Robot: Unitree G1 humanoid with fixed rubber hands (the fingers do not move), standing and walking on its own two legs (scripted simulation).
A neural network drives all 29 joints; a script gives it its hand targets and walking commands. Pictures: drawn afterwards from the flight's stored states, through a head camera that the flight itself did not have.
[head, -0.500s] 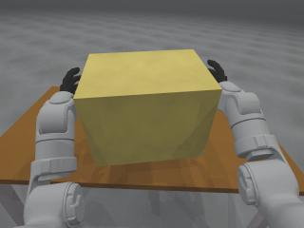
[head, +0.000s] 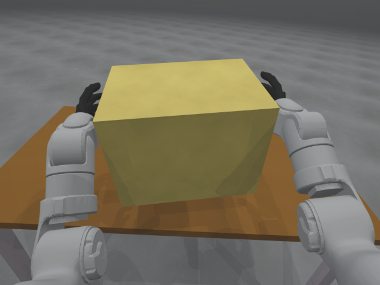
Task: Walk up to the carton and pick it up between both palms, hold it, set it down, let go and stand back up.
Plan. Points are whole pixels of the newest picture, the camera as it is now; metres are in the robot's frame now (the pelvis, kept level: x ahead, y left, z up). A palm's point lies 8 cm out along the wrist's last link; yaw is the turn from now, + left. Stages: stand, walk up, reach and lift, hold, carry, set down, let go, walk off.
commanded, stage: hold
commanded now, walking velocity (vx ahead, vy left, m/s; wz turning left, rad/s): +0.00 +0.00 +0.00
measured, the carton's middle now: (184, 130) +0.37 +0.00 +0.22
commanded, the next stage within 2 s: set down in 0.46 s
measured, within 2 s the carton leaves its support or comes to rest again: neither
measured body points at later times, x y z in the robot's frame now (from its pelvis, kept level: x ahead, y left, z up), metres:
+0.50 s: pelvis +0.00 +0.00 +0.00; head -0.09 +0.02 +0.44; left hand +0.37 +0.19 +0.25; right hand +0.38 -0.18 +0.27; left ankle +0.02 +0.12 -0.75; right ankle +0.00 -0.12 -0.75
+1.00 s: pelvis +0.01 +0.01 +0.00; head -0.05 +0.03 +0.44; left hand +0.39 +0.21 +0.21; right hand +0.40 -0.17 +0.21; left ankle +0.02 +0.12 -0.75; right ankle +0.00 -0.12 -0.75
